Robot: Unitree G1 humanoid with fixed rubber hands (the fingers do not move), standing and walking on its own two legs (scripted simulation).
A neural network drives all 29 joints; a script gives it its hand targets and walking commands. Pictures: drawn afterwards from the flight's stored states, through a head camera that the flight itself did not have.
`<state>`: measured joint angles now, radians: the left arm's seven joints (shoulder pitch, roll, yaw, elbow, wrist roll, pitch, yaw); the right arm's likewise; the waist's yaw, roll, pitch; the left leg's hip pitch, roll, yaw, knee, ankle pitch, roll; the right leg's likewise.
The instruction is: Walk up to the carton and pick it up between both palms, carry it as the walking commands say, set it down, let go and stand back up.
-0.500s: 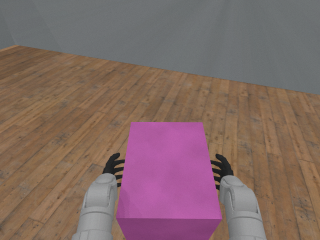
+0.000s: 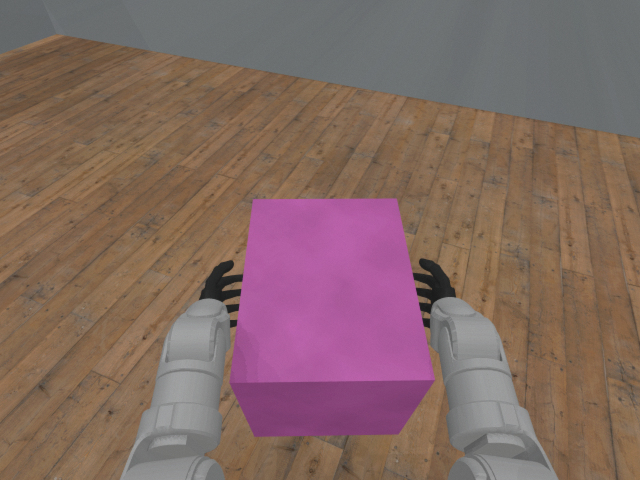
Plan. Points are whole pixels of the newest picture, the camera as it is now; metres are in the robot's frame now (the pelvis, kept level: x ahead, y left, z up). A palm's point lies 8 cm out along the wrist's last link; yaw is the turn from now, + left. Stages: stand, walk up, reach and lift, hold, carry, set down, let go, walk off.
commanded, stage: reach and lift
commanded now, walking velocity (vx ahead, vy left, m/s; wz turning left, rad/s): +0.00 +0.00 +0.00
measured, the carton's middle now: (325, 317) +0.36 +0.00 -0.01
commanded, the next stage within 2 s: hold in 0.90 s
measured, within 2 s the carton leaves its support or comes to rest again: neither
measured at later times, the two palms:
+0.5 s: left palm (208, 324) +0.30 +0.16 +0.05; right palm (443, 320) +0.31 -0.15 +0.05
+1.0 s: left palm (220, 332) +0.29 +0.14 +0.04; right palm (459, 335) +0.29 -0.16 +0.05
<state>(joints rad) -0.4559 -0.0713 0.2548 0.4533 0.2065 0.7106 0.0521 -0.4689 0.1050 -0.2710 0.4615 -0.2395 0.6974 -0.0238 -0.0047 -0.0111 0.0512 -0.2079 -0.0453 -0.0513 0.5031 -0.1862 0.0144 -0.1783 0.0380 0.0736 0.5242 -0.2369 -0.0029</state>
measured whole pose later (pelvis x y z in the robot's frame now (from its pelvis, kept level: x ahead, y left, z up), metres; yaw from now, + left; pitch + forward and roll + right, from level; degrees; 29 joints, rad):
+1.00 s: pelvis +0.00 -0.01 +0.00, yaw +0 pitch -8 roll +0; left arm -0.28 -0.12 0.21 0.30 0.23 0.74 0.04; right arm -0.28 0.13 -0.22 0.29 -0.21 0.73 -0.02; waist -0.01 -0.03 0.03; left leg -0.15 -0.04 -0.05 0.48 -0.19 0.01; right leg -0.12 0.05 0.08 0.50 -0.23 -0.01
